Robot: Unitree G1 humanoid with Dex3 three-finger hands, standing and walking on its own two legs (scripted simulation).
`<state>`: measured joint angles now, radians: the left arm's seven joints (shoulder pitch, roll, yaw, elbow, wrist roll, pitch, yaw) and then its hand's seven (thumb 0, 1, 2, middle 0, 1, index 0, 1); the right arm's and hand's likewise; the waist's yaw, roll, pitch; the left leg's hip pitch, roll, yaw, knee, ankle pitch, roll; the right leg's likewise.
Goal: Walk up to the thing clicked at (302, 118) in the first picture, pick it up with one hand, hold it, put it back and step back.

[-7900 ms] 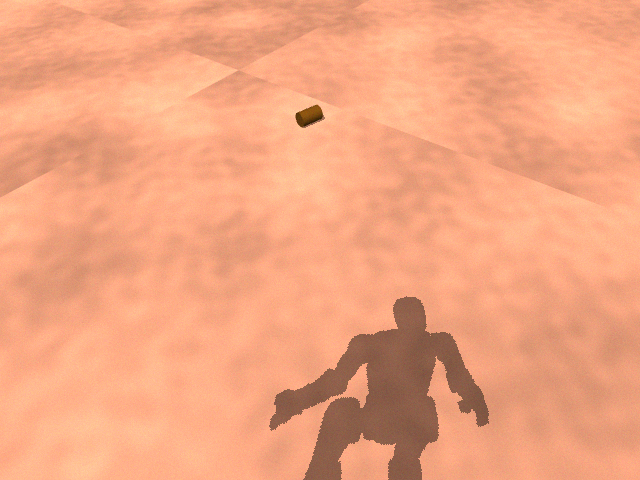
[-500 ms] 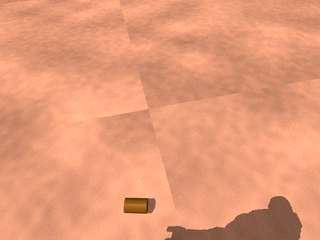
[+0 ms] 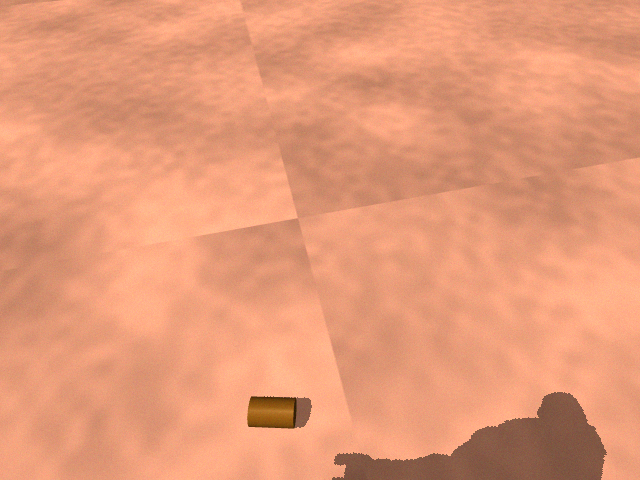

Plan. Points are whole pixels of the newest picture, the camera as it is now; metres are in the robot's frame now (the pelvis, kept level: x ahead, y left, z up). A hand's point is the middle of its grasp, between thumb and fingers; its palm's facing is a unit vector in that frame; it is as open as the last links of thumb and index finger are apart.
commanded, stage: stand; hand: left
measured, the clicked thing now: (272, 412) +0.44 +0.19 -0.74
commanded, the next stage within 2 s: walk up in 1.66 s
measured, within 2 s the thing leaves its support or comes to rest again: neither
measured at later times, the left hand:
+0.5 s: hand out of the picture +0.06 +0.25 -0.16, palm faces -0.01 -0.94 -0.34, open 7.4 cm
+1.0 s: hand out of the picture +0.07 +0.25 -0.16, palm faces -0.01 -0.94 -0.34, open 7.4 cm
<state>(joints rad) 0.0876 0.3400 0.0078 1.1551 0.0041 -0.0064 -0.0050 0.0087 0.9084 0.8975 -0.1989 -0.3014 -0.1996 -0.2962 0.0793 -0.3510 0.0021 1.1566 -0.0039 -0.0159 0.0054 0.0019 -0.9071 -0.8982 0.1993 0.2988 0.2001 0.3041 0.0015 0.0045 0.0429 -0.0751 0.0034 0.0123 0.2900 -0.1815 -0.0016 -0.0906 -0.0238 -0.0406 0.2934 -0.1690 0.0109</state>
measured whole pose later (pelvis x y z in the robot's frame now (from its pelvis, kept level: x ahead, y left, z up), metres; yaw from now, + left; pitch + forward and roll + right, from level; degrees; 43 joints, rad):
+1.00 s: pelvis +0.00 +0.00 +0.00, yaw +0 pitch -2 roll +0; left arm 0.11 0.34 0.00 1.14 0.01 -0.01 -0.01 0.01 0.91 0.90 -0.20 -0.30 -0.20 -0.30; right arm 0.10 -0.36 0.01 1.14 0.00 -0.01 0.01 0.00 -0.91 -0.90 0.20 0.30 0.20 0.30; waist 0.00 0.01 0.04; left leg -0.08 0.01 0.01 0.29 -0.19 -0.01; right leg -0.09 -0.02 -0.04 0.30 -0.18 0.01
